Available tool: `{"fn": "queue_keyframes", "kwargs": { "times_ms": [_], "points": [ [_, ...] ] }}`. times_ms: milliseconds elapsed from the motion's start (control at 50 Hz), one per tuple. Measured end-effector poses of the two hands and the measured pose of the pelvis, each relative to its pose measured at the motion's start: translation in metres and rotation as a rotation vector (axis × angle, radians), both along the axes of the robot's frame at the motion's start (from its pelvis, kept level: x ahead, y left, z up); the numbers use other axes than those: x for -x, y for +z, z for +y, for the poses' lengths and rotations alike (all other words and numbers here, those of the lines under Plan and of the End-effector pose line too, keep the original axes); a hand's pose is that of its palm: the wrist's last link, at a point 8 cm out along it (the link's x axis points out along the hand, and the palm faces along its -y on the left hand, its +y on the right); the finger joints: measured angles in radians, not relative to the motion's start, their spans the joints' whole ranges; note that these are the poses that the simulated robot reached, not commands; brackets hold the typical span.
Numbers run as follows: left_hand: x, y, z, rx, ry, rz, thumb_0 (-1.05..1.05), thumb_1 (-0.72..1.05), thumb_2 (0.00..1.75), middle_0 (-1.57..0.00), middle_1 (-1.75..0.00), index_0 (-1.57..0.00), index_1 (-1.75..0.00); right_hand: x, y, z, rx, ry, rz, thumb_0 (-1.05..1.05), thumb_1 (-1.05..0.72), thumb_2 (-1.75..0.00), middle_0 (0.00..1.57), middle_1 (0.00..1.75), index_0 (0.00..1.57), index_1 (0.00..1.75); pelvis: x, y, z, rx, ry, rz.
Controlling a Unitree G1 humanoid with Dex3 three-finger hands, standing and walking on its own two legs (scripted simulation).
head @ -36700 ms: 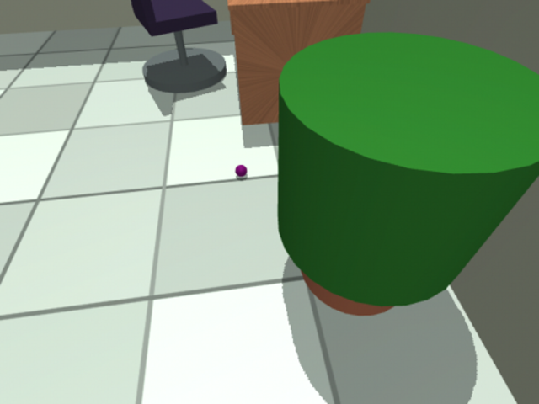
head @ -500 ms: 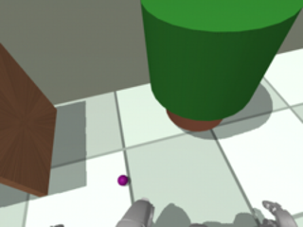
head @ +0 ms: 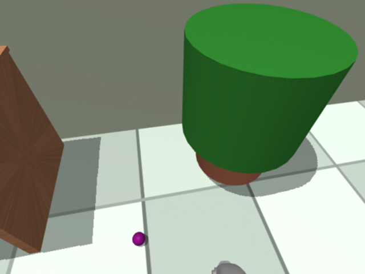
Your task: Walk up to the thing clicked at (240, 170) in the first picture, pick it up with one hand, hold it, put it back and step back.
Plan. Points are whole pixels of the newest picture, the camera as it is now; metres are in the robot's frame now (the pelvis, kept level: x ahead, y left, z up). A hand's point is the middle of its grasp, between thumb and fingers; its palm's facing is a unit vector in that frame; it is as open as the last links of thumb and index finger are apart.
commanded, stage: walk up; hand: left
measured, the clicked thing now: (138, 238) +0.43 +0.23 -0.73
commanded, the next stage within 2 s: stand in 1.76 s
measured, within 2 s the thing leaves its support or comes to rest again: neither
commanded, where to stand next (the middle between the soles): +0.04 +0.00 m, yaw -1 degrees
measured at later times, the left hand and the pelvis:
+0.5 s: hand out of the picture +0.04 +0.29 -0.16, palm faces -0.01 -0.92 -0.39, open 7.4 cm; pelvis -0.07 +0.02 -0.01, yaw +2 degrees
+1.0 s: hand out of the picture +0.10 +0.25 -0.12, palm faces -0.07 -0.90 -0.43, open 7.4 cm; pelvis +0.01 -0.02 +0.00, yaw -2 degrees
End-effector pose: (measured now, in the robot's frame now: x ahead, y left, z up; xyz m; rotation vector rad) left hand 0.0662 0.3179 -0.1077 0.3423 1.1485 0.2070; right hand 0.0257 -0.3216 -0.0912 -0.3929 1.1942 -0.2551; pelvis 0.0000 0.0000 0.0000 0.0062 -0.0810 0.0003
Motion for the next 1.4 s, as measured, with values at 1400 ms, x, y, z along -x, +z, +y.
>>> {"fn": "queue_keyframes", "kwargs": {
  "times_ms": [1400],
  "points": [
    [-0.044,-0.025,-0.014,0.009,-0.073,0.079,0.01,0.90,0.90,-0.20,-0.30,-0.21,-0.30,-0.072,-0.023,0.013,-0.043,-0.025,-0.062,0.01,-0.90,-0.90,0.21,0.30,0.20,0.30,-0.024,-0.013,0.002,0.013,-0.065,0.043]
  ]
}}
